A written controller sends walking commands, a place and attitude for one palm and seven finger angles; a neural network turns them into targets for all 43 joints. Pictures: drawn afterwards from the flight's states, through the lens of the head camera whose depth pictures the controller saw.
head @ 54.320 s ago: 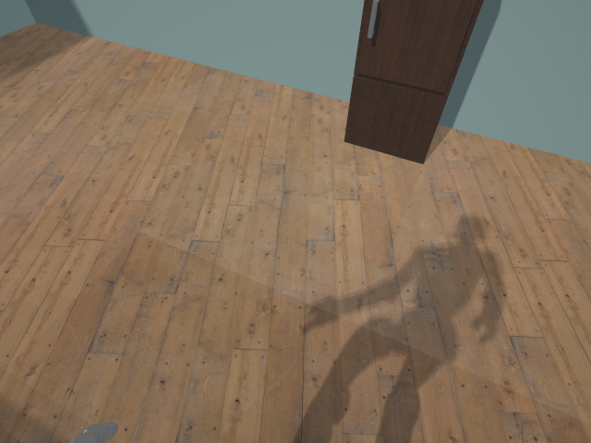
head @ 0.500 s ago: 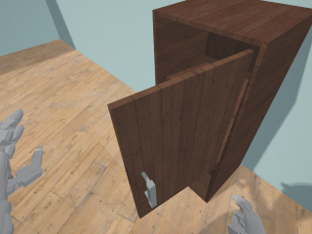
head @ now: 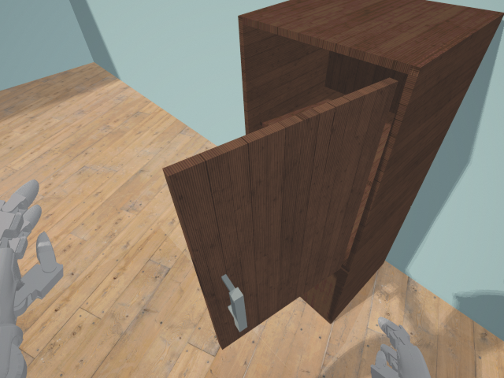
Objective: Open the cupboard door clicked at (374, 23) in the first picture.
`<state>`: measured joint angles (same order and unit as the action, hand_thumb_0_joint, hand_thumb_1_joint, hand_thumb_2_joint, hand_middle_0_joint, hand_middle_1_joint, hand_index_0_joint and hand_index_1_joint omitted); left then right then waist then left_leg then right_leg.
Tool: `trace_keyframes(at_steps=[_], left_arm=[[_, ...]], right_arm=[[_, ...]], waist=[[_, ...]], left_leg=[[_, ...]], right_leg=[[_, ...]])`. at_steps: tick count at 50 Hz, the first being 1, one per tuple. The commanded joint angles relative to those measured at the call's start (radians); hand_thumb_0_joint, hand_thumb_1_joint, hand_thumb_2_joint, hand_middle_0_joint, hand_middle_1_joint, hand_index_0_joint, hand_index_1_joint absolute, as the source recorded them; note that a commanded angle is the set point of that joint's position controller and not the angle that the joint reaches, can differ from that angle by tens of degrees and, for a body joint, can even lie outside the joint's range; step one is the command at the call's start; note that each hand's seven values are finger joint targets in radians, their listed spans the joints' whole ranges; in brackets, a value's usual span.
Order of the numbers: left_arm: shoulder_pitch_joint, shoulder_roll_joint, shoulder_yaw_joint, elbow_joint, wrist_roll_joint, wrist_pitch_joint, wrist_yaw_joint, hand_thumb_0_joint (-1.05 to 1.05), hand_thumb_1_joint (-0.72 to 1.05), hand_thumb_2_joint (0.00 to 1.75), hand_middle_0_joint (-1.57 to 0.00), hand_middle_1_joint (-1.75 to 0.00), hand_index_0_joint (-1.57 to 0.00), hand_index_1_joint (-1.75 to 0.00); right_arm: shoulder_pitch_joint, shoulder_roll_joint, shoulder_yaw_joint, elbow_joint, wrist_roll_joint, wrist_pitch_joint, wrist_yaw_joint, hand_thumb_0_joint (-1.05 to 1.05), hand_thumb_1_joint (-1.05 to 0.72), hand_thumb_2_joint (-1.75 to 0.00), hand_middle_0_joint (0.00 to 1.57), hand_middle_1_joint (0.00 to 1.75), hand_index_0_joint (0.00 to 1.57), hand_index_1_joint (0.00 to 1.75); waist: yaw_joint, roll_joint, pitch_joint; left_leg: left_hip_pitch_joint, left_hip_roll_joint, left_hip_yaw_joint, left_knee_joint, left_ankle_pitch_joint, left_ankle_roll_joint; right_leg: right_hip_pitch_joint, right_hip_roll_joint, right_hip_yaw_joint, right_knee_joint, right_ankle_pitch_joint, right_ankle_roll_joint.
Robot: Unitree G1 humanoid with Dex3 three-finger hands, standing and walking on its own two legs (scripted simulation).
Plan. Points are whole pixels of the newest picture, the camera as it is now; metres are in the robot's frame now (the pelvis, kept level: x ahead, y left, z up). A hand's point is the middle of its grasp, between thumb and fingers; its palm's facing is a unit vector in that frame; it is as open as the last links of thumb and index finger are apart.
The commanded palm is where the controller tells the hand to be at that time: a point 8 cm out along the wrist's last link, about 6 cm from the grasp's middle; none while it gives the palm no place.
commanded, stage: step back with the hand held close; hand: left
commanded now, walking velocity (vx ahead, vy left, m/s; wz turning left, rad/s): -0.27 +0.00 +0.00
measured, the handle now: (234, 303) +0.28 +0.09 -0.09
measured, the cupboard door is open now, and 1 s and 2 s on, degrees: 80 80 80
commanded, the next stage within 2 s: stop stepping back and stand still in 1.20 s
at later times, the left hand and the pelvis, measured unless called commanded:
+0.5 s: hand (23, 301) +0.15 +0.29 +0.15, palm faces +0.39 -0.77 -0.51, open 7.4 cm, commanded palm +0.09 +0.32 +0.17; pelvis -0.06 +0.02 +0.00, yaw -1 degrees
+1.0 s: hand out of the picture +0.05 +0.29 +0.16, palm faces +0.48 -0.74 -0.47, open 7.4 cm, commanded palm -0.02 +0.33 +0.17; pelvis -0.14 +0.02 -0.02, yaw +4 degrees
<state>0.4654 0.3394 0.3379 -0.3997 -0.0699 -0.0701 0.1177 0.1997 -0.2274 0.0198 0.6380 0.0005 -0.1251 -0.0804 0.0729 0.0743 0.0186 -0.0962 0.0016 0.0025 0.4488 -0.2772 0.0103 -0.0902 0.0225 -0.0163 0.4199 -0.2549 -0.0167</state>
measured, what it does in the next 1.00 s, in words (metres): shifts its weight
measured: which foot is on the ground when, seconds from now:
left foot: down 0.00-1.00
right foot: down 0.00-0.96, up 0.98-1.00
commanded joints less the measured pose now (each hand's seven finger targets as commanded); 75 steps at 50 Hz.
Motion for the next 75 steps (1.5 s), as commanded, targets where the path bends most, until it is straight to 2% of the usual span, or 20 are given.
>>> trace_keyframes(at_steps=[1, 9, 15, 28, 34, 37, 41, 46, 49, 51, 53, 58, 60, 62, 63, 66, 68, 70, 72, 75], left_arm=[[-0.123, 0.245, 0.192, -0.136, 0.018, -0.116, 0.013, 0.00, 0.90, 0.90, -0.20, -0.30, -0.20, -0.30], [0.043, 0.256, 0.194, -0.250, 0.024, -0.134, 0.026, 0.00, 0.90, 0.90, -0.20, -0.30, -0.20, -0.30], [0.085, 0.270, 0.220, -0.271, 0.021, -0.135, 0.040, 0.00, 0.90, 0.90, -0.20, -0.30, -0.20, -0.30], [0.046, 0.251, 0.221, -0.301, 0.061, -0.182, 0.052, 0.00, 0.90, 0.90, -0.20, -0.30, -0.20, -0.30], [0.018, 0.255, 0.252, -0.295, 0.083, -0.206, 0.053, 0.00, 0.90, 0.90, -0.20, -0.30, -0.20, -0.30], [0.008, 0.239, 0.240, -0.314, 0.074, -0.211, 0.047, 0.00, 0.90, 0.90, -0.20, -0.30, -0.20, -0.30], [-0.034, 0.256, 0.209, -0.328, 0.049, -0.203, 0.060, 0.00, 0.90, 0.90, -0.20, -0.30, -0.20, -0.30], [0.004, 0.291, 0.240, -0.343, 0.038, -0.209, 0.078, 0.00, 0.90, 0.90, -0.20, -0.30, -0.20, -0.30], [0.019, 0.301, 0.302, -0.374, 0.061, -0.228, 0.072, 0.00, 0.90, 0.90, -0.20, -0.30, -0.20, -0.30], [0.024, 0.302, 0.301, -0.387, 0.044, -0.229, 0.064, 0.00, 0.90, 0.90, -0.20, -0.30, -0.20, -0.30], [0.101, 0.252, 0.266, -0.321, 0.023, -0.214, 0.068, 0.00, 0.90, 0.90, -0.20, -0.30, -0.20, -0.30], [-0.016, 0.230, 0.185, -0.369, 0.005, -0.208, 0.061, 0.00, 0.90, 0.90, -0.20, -0.30, -0.20, -0.30], [-0.062, 0.249, 0.194, -0.384, 0.008, -0.231, 0.052, 0.00, 0.90, 0.90, -0.20, -0.30, -0.20, -0.30], [-0.104, 0.328, 0.236, -0.379, 0.014, -0.249, 0.054, 0.00, 0.90, 0.90, -0.20, -0.30, -0.20, -0.30], [-0.141, 0.393, 0.277, -0.388, 0.034, -0.258, 0.068, 0.00, 0.90, 0.90, -0.20, -0.30, -0.20, -0.30], [-0.050, 0.348, 0.263, -0.348, 0.043, -0.214, 0.052, 0.00, 0.90, 0.90, -0.20, -0.30, -0.20, -0.30], [0.021, 0.308, 0.257, -0.322, 0.016, -0.181, 0.041, 0.00, 0.90, 0.90, -0.20, -0.30, -0.20, -0.30], [0.027, 0.252, 0.222, -0.301, -0.008, -0.185, 0.029, 0.00, 0.90, 0.90, -0.20, -0.30, -0.20, -0.30], [0.123, 0.282, 0.266, -0.256, 0.004, -0.177, 0.038, 0.00, 0.90, 0.90, -0.20, -0.30, -0.20, -0.30], [0.190, 0.283, 0.270, -0.323, 0.010, -0.174, 0.045, 0.00, 0.90, 0.90, -0.20, -0.30, -0.20, -0.30]], right_arm=[[-0.125, -0.116, -0.043, -0.169, 0.003, -0.017, -0.014, 0.00, -0.90, -0.90, 0.20, 0.30, 0.20, 0.30], [-0.136, -0.124, -0.063, -0.216, 0.001, 0.055, -0.013, 0.00, -0.90, -0.90, 0.20, 0.30, 0.20, 0.30], [-0.130, -0.117, -0.071, -0.238, 0.009, 0.077, -0.022, 0.00, -0.90, -0.90, 0.20, 0.30, 0.20, 0.30], [-0.110, -0.146, -0.071, -0.251, 0.009, 0.030, -0.022, 0.00, -0.90, -0.90, 0.20, 0.30, 0.20, 0.30], [-0.102, -0.145, -0.078, -0.242, 0.002, -0.008, -0.020, 0.00, -0.90, -0.90, 0.20, 0.30, 0.20, 0.30], [-0.081, -0.139, -0.078, -0.234, 0.001, -0.021, -0.012, 0.00, -0.90, -0.90, 0.20, 0.30, 0.20, 0.30], [-0.053, -0.108, -0.076, -0.186, -0.006, -0.013, 0.002, 0.00, -0.90, -0.90, 0.20, 0.30, 0.20, 0.30], [-0.083, -0.114, -0.076, -0.182, 0.005, 0.016, -0.005, 0.00, -0.90, -0.90, 0.20, 0.30, 0.20, 0.30], [-0.140, -0.138, -0.085, -0.216, -0.004, -0.006, -0.017, 0.00, -0.90, -0.90, 0.20, 0.30, 0.20, 0.30], [-0.122, -0.106, -0.102, -0.191, -0.010, -0.041, -0.001, 0.00, -0.90, -0.90, 0.20, 0.30, 0.20, 0.30], [-0.119, -0.112, -0.109, -0.162, -0.003, -0.057, 0.020, 0.00, -0.90, -0.90, 0.20, 0.30, 0.20, 0.30], [-0.108, -0.101, -0.077, -0.117, -0.019, -0.075, 0.026, 0.00, -0.90, -0.90, 0.20, 0.30, 0.20, 0.30], [-0.104, -0.092, -0.082, -0.103, -0.023, -0.071, 0.029, 0.00, -0.90, -0.90, 0.20, 0.30, 0.20, 0.30], [-0.113, -0.069, -0.076, -0.098, -0.014, -0.042, 0.030, 0.00, -0.90, -0.90, 0.20, 0.30, 0.20, 0.30], [-0.137, -0.069, -0.066, -0.101, -0.025, -0.043, 0.027, 0.00, -0.90, -0.90, 0.20, 0.30, 0.20, 0.30], [-0.144, -0.056, -0.052, -0.150, 0.003, -0.032, 0.004, 0.00, -0.90, -0.90, 0.20, 0.30, 0.20, 0.30], [-0.113, -0.080, -0.046, -0.151, 0.015, -0.013, -0.008, 0.00, -0.90, -0.90, 0.20, 0.30, 0.20, 0.30], [-0.076, -0.100, -0.050, -0.154, 0.020, -0.026, 0.008, 0.00, -0.90, -0.90, 0.20, 0.30, 0.20, 0.30], [-0.089, -0.098, -0.057, -0.163, -0.007, -0.049, 0.012, 0.00, -0.90, -0.90, 0.20, 0.30, 0.20, 0.30], [-0.097, -0.098, -0.052, -0.196, -0.005, -0.038, 0.005, 0.00, -0.90, -0.90, 0.20, 0.30, 0.20, 0.30]], waist=[[-0.063, -0.117, -0.007], [-0.058, -0.011, -0.183], [-0.062, -0.024, -0.187], [-0.070, 0.030, -0.069], [-0.065, 0.094, -0.062], [-0.076, 0.001, -0.063], [-0.094, -0.208, -0.069], [-0.097, -0.082, -0.083], [-0.062, 0.300, -0.102], [-0.063, 0.104, -0.164], [-0.058, 0.116, -0.171], [-0.070, 0.157, -0.156], [-0.061, 0.134, -0.182], [-0.071, -0.151, -0.170], [-0.054, -0.194, -0.150], [-0.073, -0.268, -0.179], [-0.102, -0.064, -0.221], [-0.088, 0.104, -0.203], [-0.064, 0.147, -0.166], [-0.071, 0.156, -0.098]], left_leg=[[-0.063, 0.018, -0.028, -0.008, 0.144, 0.030], [-0.075, 0.051, -0.029, -0.025, 0.436, 0.014], [-0.147, 0.060, -0.042, -0.037, 0.378, 0.017], [-0.600, 0.099, -0.129, -0.161, -0.327, 0.082], [-0.763, 0.153, -0.192, -0.191, -0.453, 0.121], [-0.701, 0.111, -0.136, -0.089, -0.439, 0.096], [-0.307, -0.028, -0.008, 0.264, -0.175, -0.002], [-0.254, 0.026, -0.087, 0.076, -0.196, 0.017], [-0.736, 0.323, -0.436, -0.378, -0.564, 0.155], [-0.488, 0.332, -0.365, -0.274, -0.274, 0.162], [-0.394, 0.299, -0.227, -0.247, -0.243, 0.133], [-0.242, 0.264, -0.151, -0.302, -0.159, 0.061], [-0.130, 0.231, -0.106, -0.216, -0.044, 0.008], [-0.062, 0.095, 0.006, 0.186, 0.042, -0.056], [-0.121, 0.038, 0.031, 0.348, -0.035, -0.070], [-0.283, -0.010, 0.046, 0.304, 0.021, -0.038], [0.000, 0.012, 0.037, 0.078, 0.489, 0.011], [0.051, 0.205, -0.171, -0.080, 0.679, 0.086], [-0.116, 0.263, -0.296, -0.217, 0.153, 0.121], [-0.382, 0.153, -0.150, -0.271, -0.288, 0.047]], right_leg=[[-0.105, -0.091, 0.110, -0.139, 0.237, 0.002], [0.013, -0.080, 0.043, -0.002, 0.471, 0.011], [0.017, -0.063, 0.047, 0.031, 0.440, 0.020], [0.120, -0.010, 0.071, 0.114, 0.070, 0.038], [0.214, 0.040, 0.070, 0.296, 0.146, 0.044], [0.105, 0.005, 0.140, 0.220, 0.083, 0.024], [-0.343, -0.201, 0.340, -0.126, -0.141, -0.074], [-0.389, -0.107, 0.146, -0.035, -0.171, -0.012], [0.049, 0.108, 0.016, 0.601, -0.091, 0.048], [-0.135, 0.094, 0.079, 0.762, -0.218, 0.030], [-0.178, 0.075, 0.041, 0.729, -0.244, 0.023], [-0.145, 0.070, -0.022, 0.284, -0.336, -0.001], [-0.144, 0.029, 0.008, -0.014, -0.251, -0.029], [-0.347, -0.227, 0.374, -0.229, -0.118, -0.124], [-0.377, -0.353, 0.408, -0.246, 0.146, -0.151], [-0.067, -0.229, 0.139, 0.077, 0.902, -0.070], [-0.174, -0.104, 0.037, 0.214, 0.722, 0.025], [-0.224, 0.020, 0.029, 0.351, -0.142, 0.042], [-0.194, 0.022, 0.035, 0.331, -0.335, 0.031], [0.038, 0.024, -0.047, 0.087, -0.190, -0.001]])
